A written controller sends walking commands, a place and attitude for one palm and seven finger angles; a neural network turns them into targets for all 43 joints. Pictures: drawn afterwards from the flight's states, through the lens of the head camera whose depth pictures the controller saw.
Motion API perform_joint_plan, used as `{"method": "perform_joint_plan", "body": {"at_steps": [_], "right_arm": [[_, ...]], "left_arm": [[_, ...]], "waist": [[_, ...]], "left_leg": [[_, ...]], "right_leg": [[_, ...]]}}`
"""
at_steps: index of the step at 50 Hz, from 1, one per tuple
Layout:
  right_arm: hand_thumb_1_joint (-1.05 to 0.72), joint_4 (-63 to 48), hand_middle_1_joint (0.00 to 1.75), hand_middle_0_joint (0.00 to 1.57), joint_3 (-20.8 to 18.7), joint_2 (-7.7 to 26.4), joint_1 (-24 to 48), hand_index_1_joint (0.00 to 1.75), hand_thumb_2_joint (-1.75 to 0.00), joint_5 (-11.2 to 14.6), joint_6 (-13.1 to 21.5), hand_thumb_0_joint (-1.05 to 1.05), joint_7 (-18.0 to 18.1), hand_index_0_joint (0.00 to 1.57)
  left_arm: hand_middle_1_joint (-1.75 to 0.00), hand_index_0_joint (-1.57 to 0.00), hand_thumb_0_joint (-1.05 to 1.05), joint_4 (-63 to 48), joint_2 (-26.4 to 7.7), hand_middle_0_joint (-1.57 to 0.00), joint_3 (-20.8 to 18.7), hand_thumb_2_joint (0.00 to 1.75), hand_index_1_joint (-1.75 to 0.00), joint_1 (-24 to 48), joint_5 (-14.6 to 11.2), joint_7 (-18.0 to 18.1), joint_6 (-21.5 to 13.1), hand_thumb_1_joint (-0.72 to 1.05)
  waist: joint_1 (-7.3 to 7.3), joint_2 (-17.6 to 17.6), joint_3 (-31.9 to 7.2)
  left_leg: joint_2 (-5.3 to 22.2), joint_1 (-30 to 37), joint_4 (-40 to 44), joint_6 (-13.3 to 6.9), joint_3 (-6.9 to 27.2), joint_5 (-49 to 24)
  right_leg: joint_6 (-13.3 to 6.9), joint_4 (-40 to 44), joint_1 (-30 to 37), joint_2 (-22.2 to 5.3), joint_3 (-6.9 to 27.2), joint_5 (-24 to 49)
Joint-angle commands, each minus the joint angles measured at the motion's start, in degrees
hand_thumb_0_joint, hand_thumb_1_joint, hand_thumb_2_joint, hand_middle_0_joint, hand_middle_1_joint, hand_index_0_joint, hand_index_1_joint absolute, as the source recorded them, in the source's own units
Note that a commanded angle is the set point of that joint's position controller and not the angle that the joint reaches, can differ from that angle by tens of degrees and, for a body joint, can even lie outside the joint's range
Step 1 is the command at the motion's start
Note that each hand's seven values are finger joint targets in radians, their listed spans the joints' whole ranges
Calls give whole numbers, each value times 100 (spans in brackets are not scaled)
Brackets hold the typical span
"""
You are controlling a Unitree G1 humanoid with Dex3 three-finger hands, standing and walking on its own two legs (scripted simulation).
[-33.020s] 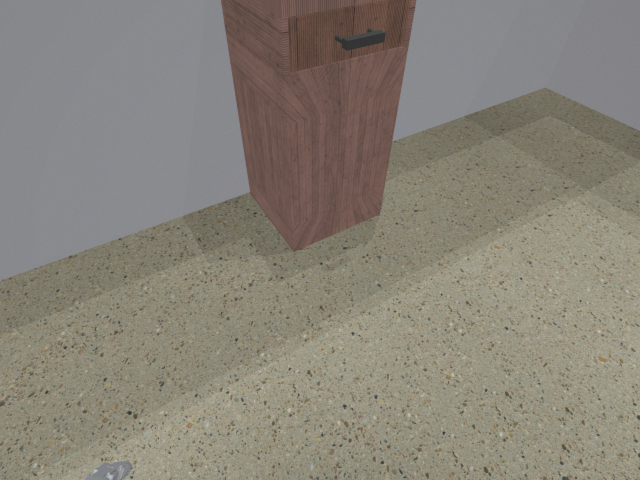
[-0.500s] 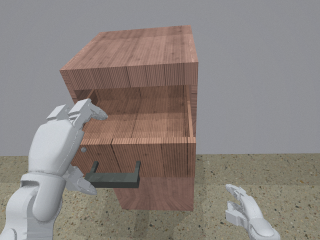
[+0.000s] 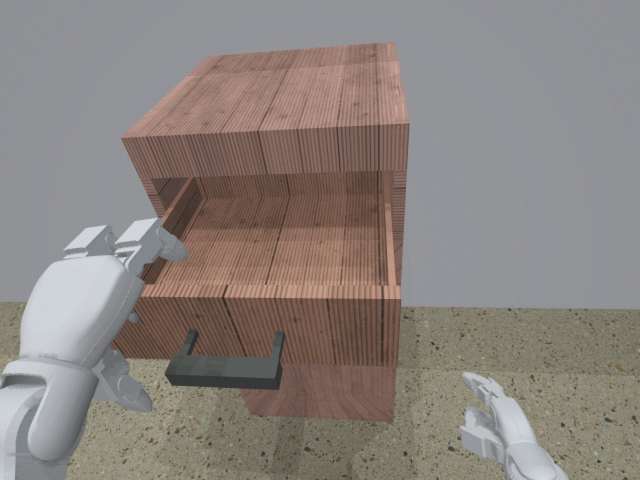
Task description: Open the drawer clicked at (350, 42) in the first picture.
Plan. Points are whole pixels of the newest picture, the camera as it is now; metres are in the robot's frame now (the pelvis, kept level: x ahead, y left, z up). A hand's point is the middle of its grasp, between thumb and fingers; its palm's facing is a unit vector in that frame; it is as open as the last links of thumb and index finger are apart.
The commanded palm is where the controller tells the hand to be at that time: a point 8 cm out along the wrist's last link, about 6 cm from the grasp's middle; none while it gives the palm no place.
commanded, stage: draw the hand back to the body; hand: left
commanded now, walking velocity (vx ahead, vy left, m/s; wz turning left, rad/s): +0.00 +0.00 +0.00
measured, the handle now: (229, 354) +0.24 +0.16 +0.07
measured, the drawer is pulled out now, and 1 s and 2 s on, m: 0.27 0.27 0.27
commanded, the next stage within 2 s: step back with the hand held close in 1.12 s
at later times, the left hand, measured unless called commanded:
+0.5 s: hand (117, 257) +0.21 +0.21 +0.26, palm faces +0.44 -0.84 -0.33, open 12.3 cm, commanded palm +0.16 +0.26 +0.26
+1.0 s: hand (113, 262) +0.22 +0.23 +0.24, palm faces +0.48 -0.80 -0.35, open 8.0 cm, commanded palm +0.16 +0.28 +0.26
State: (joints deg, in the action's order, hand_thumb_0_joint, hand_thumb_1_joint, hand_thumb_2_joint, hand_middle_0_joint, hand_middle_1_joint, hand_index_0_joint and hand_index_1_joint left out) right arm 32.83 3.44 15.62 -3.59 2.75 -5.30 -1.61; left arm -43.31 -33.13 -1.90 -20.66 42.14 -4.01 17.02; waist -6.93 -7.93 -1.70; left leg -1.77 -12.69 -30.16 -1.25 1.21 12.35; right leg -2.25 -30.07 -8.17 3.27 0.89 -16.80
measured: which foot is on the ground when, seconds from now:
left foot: down 0.00-1.00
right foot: down 0.00-1.00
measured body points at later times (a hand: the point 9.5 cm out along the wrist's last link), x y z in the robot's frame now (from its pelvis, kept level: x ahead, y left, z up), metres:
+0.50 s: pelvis +0.03 +0.00 +0.00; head +0.01 -0.01 +0.45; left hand +0.18 +0.26 +0.27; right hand +0.22 -0.21 -0.08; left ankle +0.05 +0.10 -0.73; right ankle +0.00 -0.09 -0.73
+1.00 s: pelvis +0.04 +0.00 +0.01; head +0.02 -0.03 +0.46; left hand +0.19 +0.27 +0.26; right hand +0.25 -0.21 -0.07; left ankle +0.05 +0.10 -0.73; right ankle +0.00 -0.09 -0.73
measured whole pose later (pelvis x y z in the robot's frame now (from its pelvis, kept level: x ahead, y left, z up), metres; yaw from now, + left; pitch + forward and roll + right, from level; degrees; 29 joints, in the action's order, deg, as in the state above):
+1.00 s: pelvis +0.04 +0.00 +0.01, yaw +1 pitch -3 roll +0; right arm 36.2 1.4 12.6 -8.7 1.2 4.0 3.2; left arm -35.8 -20.7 -21.9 -24.0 -6.4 6.5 -5.1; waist -3.9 -4.1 0.0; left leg -1.5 -9.8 -26.6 -0.9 2.4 13.5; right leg -2.8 -23.1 -3.5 3.6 0.0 -16.3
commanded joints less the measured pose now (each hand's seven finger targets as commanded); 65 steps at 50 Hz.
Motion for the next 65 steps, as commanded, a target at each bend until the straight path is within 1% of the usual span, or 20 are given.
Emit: {"method": "perform_joint_plan", "body": {"at_steps": [1, 4, 6, 7, 8, 9, 10, 12, 14, 18, 21, 25, 29, 38, 46, 50, 61, 62, 63, 65], "right_arm": [[-90, -1082, 30, 20, -115, 316, 1405, 30, -90, 27, 287, 0, 30, 20], [-90, -1141, 30, 20, -129, 410, 1590, 30, -90, 118, 278, 0, 65, 20], [-90, -1112, 30, 20, -118, 353, 1444, 30, -90, 63, 230, 0, 82, 20], [-90, -1476, 30, 20, -158, -101, 937, 30, -90, -12, 704, 0, 197, 20], [-90, -1183, 30, 20, -148, 91, 781, 30, -90, -105, 968, 0, 308, 20], [-90, -1118, 30, 20, -102, 148, 876, 30, -90, -107, 1104, 0, 307, 20], [-90, -1080, 30, 20, -122, 119, 637, 30, -90, -147, 1085, 0, 381, 20], [-90, -1048, 30, 20, -167, 149, 532, 30, -90, -183, 1244, 0, 500, 20], [-90, -932, 30, 20, -143, 156, 419, 30, -90, -225, 1428, 0, 584, 20], [-90, -771, 30, 20, -151, 81, 233, 30, -90, -203, 1399, 0, 537, 20], [-90, -714, 30, 20, -217, 173, 204, 30, -90, -191, 1341, 0, 504, 20], [-90, -718, 30, 20, -314, 234, 261, 30, -90, -196, 1305, 0, 514, 20], [-90, -726, 30, 20, -343, 255, 311, 30, -90, -170, 1335, 0, 512, 20], [-90, -584, 30, 20, -397, 217, 210, 30, -90, -101, 1195, 0, 550, 20], [-90, -624, 30, 20, -405, 269, 294, 30, -90, -127, 1203, 0, 526, 20], [-90, -613, 30, 20, -380, 265, 310, 30, -90, -151, 1292, 0, 542, 20], [-90, -585, 30, 20, -389, 229, 348, 30, -90, -108, 1165, 0, 534, 20], [-90, -810, 30, 20, -431, 394, 53, 30, -90, -66, 1111, 0, 469, 20], [-90, -670, 30, 20, -418, 325, 83, 30, -90, -105, 1065, 0, 467, 20], [-90, -691, 30, 20, -450, 336, 123, 30, -90, -121, 1026, 0, 450, 20]], "left_arm": [[-120, -30, 0, -639, -1130, -30, -1121, 30, -120, 988, 217, 235, -2, -50], [-120, -30, 0, -849, -1353, -30, -1366, 30, -120, 970, -12, 155, 33, -50], [-120, -30, 0, -484, -1190, -30, -1232, 30, -120, 699, 10, 44, 82, -50], [-118, -30, 0, -1457, 982, -30, -1186, 32, -118, 1317, -4150, 374, -1069, -47], [-115, -29, 0, -595, 301, -29, -1707, 33, -115, 272, -4240, 623, -1487, -43], [-113, -29, 0, -647, 335, -29, -1729, 34, -113, -98, -4295, 712, -1635, -40], [-111, -29, 0, -968, 460, -29, -1854, 36, -111, -170, -4592, 762, -1792, -36], [-107, -29, 0, -1665, 1, -29, -2270, 39, -107, 478, -4693, 949, -2173, -29], [-102, -28, 0, -1780, -289, -28, -2644, 42, -102, 340, -4730, 1149, -2382, -22], [-93, -27, 0, -1164, 358, -27, -2222, 48, -93, 129, -4765, 1131, -2450, -8], [-86, -26, 0, -705, 525, -26, -2106, 52, -86, 128, -4793, 1092, -2442, 2], [-77, -25, 0, -618, 388, -25, -2297, 58, -77, -88, -4827, 1075, -2535, 17], [-68, -24, 0, -1057, 118, -24, -2550, 64, -68, -222, -4821, 1101, -2630, 31], [-48, -22, 0, -254, 45, -22, -2870, 78, -48, -5, -4886, 1135, -2554, 62], [-30, -20, 0, -450, 155, -20, -2604, 90, -30, 228, -4870, 1086, -2574, 90], [-30, -20, 0, -713, 14, -20, -2686, 90, -30, 258, -4833, 1148, -2604, 90], [-30, -20, 0, 21, 169, -20, -2671, 90, -30, 245, -4923, 1086, -2550, 90], [-30, -20, 0, -438, -787, -20, -3537, 90, -30, 1027, -4781, 1130, -2810, 90], [-30, -20, 0, 28, -320, -20, -3163, 90, -30, 574, -4786, 1070, -2878, 90], [-30, -20, 0, 19, -228, -20, -3052, 90, -30, 182, -4734, 1033, -2915, 90]], "waist": [[-54, 610, -320], [-39, 282, -455], [-46, 717, -427], [567, 1523, 235], [437, 1705, 334], [385, 1274, 379], [369, 1379, 40], [318, 844, -582], [225, -50, -719], [320, -398, -142], [368, 234, 148], [292, 715, -243], [239, 320, -735], [341, 517, -76], [337, 516, -381], [316, 284, -474], [343, 616, 39], [519, 618, 231], [573, 919, 118], [587, 1043, -88]], "left_leg": [[105, 427, 371, 14, -27, -632], [143, 466, 376, 18, -6, -613], [79, 425, 347, 1, -25, -729], [163, 885, 242, -151, 85, -262], [288, 910, 288, -128, 105, 18], [288, 846, 394, -76, 162, 145], [275, 856, 446, -86, 140, -53], [282, 1019, 433, -46, 89, -266], [266, 978, 405, 14, 65, -436], [292, 836, 550, 69, 116, -762], [342, 711, 620, 41, 181, -792], [340, 844, 589, -17, 151, -1106], [320, 940, 458, 22, 96, -1597], [322, 832, 581, 46, 79, -1114], [288, 989, 582, -6, 100, -1094], [263, 1008, 542, 9, 90, -1149], [269, 811, 618, -12, 95, -657], [326, 582, 321, -144, 338, -574], [294, 560, 138, -143, 425, -706], [308, 590, 12, -121, 361, -1093]], "right_leg": [[150, 777, -576, -221, 45, 226], [149, 718, -434, -204, 50, 465], [215, 732, -436, -240, 0, 530], [119, 1157, -908, -160, -153, 550], [110, 1182, -1004, -179, -58, 238], [58, 1177, -983, -152, 20, 148], [93, 1174, -712, -281, -129, 300], [110, 1097, -381, -357, -56, 538], [32, 1043, -227, -377, 53, 783], [-20, 1023, -247, -363, -117, 1004], [18, 1030, -281, -321, -191, 995], [39, 958, -58, -349, -183, 1359], [23, 859, 213, -379, -125, 1932], [64, 1065, -198, -313, -149, 1466], [90, 1098, -91, -349, -93, 1501], [70, 1121, -47, -358, -54, 1604], [112, 1287, -275, -352, -32, 1030], [148, 1627, -901, -661, 644, 1276], [136, 1637, -841, -788, 615, 1511], [158, 1481, -742, -897, 602, 2270]]}}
